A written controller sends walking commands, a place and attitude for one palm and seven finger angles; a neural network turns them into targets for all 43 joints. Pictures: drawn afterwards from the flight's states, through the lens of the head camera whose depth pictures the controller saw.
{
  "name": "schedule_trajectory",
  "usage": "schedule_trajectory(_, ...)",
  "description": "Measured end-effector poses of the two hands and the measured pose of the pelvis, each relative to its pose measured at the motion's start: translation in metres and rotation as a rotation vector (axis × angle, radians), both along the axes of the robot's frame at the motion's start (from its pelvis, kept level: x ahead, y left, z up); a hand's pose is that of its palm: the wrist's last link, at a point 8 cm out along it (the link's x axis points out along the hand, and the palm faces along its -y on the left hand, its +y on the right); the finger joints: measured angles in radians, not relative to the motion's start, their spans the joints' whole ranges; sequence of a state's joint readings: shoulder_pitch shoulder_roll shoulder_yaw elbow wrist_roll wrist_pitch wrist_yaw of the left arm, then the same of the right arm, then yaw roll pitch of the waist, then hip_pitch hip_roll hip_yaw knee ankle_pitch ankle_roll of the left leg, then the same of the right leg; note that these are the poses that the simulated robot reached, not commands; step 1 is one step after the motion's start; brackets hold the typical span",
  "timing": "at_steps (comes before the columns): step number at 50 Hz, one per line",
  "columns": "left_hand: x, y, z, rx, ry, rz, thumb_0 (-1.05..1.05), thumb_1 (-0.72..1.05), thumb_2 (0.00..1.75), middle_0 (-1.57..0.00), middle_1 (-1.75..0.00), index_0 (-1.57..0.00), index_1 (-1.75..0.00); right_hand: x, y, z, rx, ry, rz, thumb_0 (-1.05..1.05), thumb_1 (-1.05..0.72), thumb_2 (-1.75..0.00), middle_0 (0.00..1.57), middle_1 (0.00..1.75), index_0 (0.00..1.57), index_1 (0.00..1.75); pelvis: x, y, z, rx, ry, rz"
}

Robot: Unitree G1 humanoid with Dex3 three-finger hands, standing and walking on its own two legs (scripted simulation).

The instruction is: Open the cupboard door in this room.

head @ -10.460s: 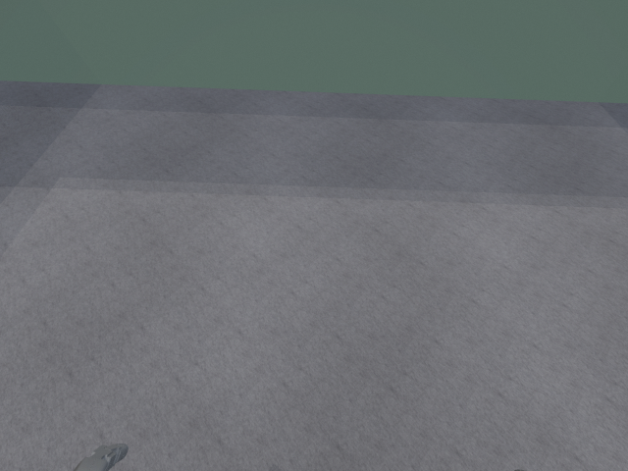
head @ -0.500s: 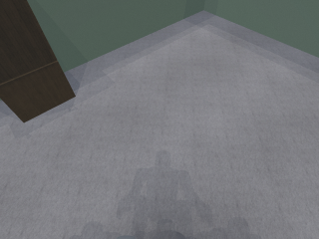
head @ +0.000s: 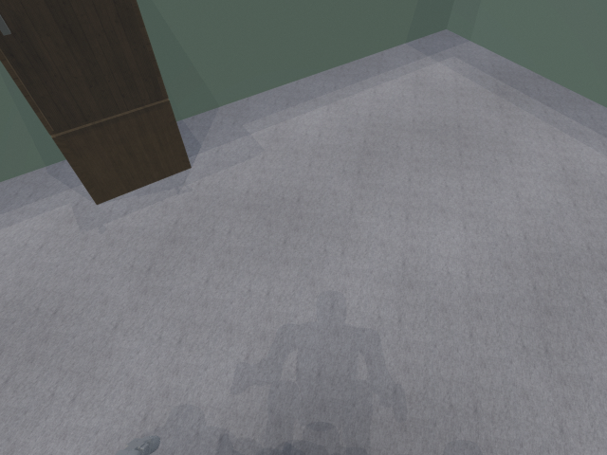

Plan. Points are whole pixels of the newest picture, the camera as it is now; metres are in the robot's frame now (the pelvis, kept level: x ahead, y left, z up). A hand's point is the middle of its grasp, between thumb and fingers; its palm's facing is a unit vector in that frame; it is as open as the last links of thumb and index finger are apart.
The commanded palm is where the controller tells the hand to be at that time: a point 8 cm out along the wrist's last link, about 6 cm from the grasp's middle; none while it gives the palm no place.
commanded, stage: turn or walk to find it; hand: left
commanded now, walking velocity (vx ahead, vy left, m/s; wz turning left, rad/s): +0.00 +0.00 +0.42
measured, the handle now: out of the picture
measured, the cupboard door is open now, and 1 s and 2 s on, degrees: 0 0 0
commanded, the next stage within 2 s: stand and wait in 0.16 s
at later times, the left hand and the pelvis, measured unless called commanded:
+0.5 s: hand out of the picture -0.05 +0.16 -0.16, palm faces +0.24 -0.94 -0.25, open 7.4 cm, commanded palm none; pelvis -0.03 -0.03 +0.00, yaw +11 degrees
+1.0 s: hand out of the picture -0.08 +0.17 -0.17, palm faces +0.30 -0.92 -0.23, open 7.4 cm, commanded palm none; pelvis -0.07 -0.02 +0.00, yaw +16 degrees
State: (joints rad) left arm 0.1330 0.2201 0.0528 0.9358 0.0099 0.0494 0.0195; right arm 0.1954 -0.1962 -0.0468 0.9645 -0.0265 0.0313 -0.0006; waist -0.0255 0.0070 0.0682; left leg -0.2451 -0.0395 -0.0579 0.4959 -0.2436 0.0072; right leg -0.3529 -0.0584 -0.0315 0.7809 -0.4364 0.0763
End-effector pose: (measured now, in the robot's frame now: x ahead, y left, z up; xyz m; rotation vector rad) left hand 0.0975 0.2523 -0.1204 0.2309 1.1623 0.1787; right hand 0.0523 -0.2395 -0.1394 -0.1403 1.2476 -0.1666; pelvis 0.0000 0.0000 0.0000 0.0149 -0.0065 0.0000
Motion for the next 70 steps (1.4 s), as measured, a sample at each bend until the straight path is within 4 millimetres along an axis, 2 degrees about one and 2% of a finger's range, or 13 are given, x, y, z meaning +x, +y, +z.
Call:
schedule_trajectory(5,-0.005,-0.027,0.01,0.031,-0.065,0.006,0.0,0.9,0.9,-0.2,-0.3,-0.2,-0.3,-0.022,-0.025,-0.021,0.032,0.07,0.004,0.01,-0.9,-0.9,0.2,0.3,0.2,0.3,-0.009,-0.022,-0.006,0.01,-0.007,0.055)
schedule_trajectory(11,-0.046,-0.043,0.021,0.035,-0.028,0.088,0.0,0.9,0.9,-0.2,-0.3,-0.2,-0.3,-0.029,-0.047,-0.016,0.036,0.123,0.05,0.01,-0.9,-0.9,0.2,0.3,0.2,0.3,-0.014,-0.036,0.005,0.038,-0.013,0.115)
schedule_trajectory(17,-0.091,-0.053,0.014,0.011,0.042,0.163,0.0,0.9,0.9,-0.2,-0.3,-0.2,-0.3,-0.026,-0.054,-0.01,0.013,0.151,0.101,0.01,-0.91,-0.9,0.2,0.3,0.2,0.3,-0.018,-0.042,0.008,0.038,-0.005,0.151)
schedule_trajectory(23,-0.145,-0.05,-0.002,-0.032,0.138,0.24,0.0,0.91,0.9,-0.2,-0.3,-0.2,-0.3,-0.005,-0.037,-0.004,-0.013,0.125,0.17,0.01,-0.91,-0.9,0.19,0.3,0.19,0.3,-0.025,-0.034,0.006,0.02,0.002,0.176)
schedule_trajectory(28,-0.191,-0.036,-0.024,-0.074,0.2,0.316,0.0,0.9,0.9,-0.2,-0.3,-0.2,-0.3,0.022,-0.006,0.002,-0.042,0.035,0.249,0.01,-0.91,-0.9,0.19,0.3,0.19,0.3,-0.037,-0.017,-0.003,-0.014,-0.006,0.213)
schedule_trajectory(32,-0.216,-0.027,-0.034,-0.096,0.254,0.344,0.0,0.9,0.9,-0.2,-0.3,-0.2,-0.3,0.031,0.021,0.012,-0.044,-0.034,0.284,0.01,-0.91,-0.9,0.2,0.3,0.2,0.3,-0.043,-0.006,-0.003,-0.006,-0.024,0.205)
schedule_trajectory(36,-0.222,-0.024,-0.029,-0.11,0.264,0.342,0.0,0.91,0.9,-0.19,-0.3,-0.2,-0.3,0.031,0.04,0.017,-0.031,-0.068,0.289,0.0,-0.91,-0.9,0.2,0.3,0.2,0.3,-0.047,0.001,0.003,-0.013,-0.032,0.213)
schedule_trajectory(41,-0.214,-0.026,-0.024,-0.108,0.234,0.321,0.0,0.91,0.9,-0.19,-0.3,-0.2,-0.3,0.025,0.042,0.013,-0.011,-0.071,0.282,0.0,-0.92,-0.9,0.2,0.3,0.2,0.3,-0.053,0.002,0.004,-0.005,-0.031,0.215)
schedule_trajectory(49,-0.197,-0.04,-0.018,-0.065,0.146,0.324,0.0,0.91,0.9,-0.19,-0.3,-0.2,-0.3,-0.012,0.01,-0.011,0.012,0.044,0.259,0.0,-0.92,-0.9,0.2,0.3,0.2,0.3,-0.064,-0.016,-0.003,-0.002,-0.019,0.272)
schedule_trajectory(53,-0.205,-0.042,-0.013,-0.058,0.106,0.365,0.0,0.9,0.9,-0.2,-0.3,-0.2,-0.3,-0.026,-0.004,-0.01,-0.013,0.119,0.283,0.0,-0.92,-0.9,0.2,0.3,0.2,0.3,-0.072,-0.019,-0.001,0.002,-0.013,0.314)
schedule_trajectory(57,-0.218,-0.036,-0.016,-0.062,0.111,0.386,0.0,0.9,0.9,-0.2,-0.3,-0.2,-0.3,-0.03,-0.007,-0.004,-0.038,0.137,0.306,0.01,-0.91,-0.9,0.2,0.3,0.2,0.3,-0.081,-0.016,0.0,0.003,-0.01,0.358)
schedule_trajectory(65,-0.256,0.003,-0.041,-0.078,0.108,0.469,0.0,0.9,0.9,-0.2,-0.3,-0.2,-0.3,-0.02,0.025,-0.002,-0.085,0.062,0.406,0.01,-0.91,-0.9,0.2,0.3,0.2,0.3,-0.103,0.007,-0.017,-0.01,-0.009,0.432)
schedule_trajectory(70,-0.266,0.018,-0.027,-0.059,0.108,0.496,0.0,0.91,0.9,-0.19,-0.3,-0.2,-0.3,-0.021,0.046,0.009,-0.067,0.029,0.446,0.01,-0.9,-0.9,0.2,0.3,0.2,0.3,-0.111,0.011,-0.004,-0.024,-0.006,0.456)
